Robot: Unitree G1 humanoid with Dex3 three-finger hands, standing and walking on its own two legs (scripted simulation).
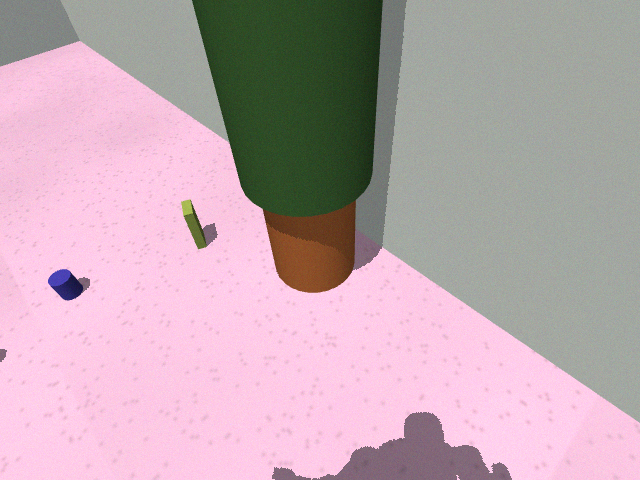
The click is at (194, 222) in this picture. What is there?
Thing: carton on end
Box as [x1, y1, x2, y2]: [181, 199, 206, 248]
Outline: 182,201 181,203 183,215 197,247 201,248 206,246 202,229 189,199
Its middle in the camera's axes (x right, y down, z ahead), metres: -0.53 -0.06 +1.64
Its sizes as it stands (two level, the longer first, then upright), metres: 0.088 0.037 0.204
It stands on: the floor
